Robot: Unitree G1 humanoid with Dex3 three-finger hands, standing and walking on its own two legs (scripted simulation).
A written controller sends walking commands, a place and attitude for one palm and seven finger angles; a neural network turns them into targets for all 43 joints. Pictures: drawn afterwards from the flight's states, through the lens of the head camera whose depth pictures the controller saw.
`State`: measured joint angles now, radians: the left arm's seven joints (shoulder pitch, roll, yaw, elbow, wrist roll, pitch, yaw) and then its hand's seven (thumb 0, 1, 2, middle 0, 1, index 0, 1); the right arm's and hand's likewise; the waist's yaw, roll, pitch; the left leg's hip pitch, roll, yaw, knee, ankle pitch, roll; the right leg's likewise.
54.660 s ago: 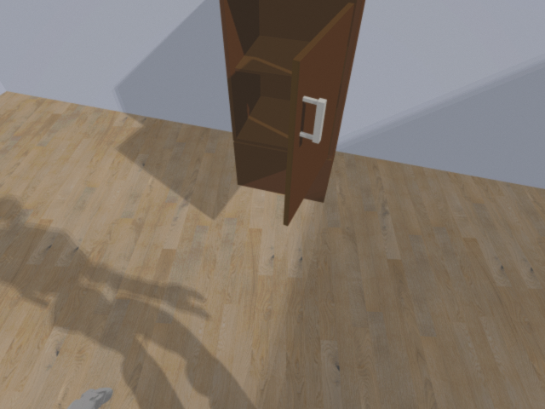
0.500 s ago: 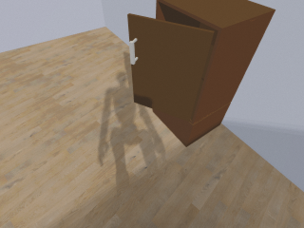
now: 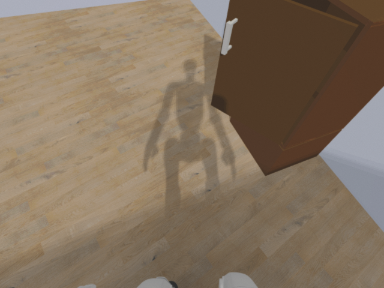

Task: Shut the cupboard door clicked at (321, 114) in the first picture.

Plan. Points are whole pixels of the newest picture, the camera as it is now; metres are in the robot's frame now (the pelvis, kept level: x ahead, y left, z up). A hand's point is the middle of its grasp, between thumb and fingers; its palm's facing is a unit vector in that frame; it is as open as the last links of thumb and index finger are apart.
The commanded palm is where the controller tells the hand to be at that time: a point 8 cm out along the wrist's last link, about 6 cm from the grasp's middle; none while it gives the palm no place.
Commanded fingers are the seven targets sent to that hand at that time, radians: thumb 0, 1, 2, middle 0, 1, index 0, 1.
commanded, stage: walk to a spot facing it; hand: left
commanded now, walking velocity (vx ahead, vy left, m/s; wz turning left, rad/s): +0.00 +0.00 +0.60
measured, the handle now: (229, 36) +0.96 -0.11 -0.02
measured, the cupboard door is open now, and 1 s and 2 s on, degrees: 30 30 30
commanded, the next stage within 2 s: turn to face it in 1.56 s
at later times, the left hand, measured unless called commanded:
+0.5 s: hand out of the picture +0.01 +0.16 -0.14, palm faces +0.31 -0.89 -0.32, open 7.4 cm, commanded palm none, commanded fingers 0.00 0.90 0.90 -0.20 -0.30 -0.20 -0.30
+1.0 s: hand out of the picture -0.03 +0.22 -0.16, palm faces +0.62 -0.75 -0.23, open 7.4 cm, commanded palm none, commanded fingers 0.00 0.90 0.90 -0.20 -0.30 -0.20 -0.30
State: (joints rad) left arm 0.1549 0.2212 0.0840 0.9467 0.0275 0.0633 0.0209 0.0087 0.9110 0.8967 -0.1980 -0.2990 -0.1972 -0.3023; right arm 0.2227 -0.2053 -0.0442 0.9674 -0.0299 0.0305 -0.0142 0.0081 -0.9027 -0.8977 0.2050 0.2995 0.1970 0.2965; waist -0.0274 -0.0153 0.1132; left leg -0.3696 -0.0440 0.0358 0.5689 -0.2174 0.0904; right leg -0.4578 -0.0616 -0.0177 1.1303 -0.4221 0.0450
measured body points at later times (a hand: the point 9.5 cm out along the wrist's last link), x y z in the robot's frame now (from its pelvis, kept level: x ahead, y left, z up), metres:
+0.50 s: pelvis +0.00 -0.06 +0.01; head +0.06 -0.07 +0.45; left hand -0.01 +0.21 -0.12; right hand +0.14 -0.30 -0.15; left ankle -0.03 +0.05 -0.65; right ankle +0.01 -0.18 -0.73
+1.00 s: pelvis +0.05 +0.01 +0.01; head +0.07 +0.04 +0.46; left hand -0.06 +0.26 -0.14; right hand +0.25 -0.15 -0.12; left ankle -0.04 +0.06 -0.73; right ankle +0.18 -0.10 -0.65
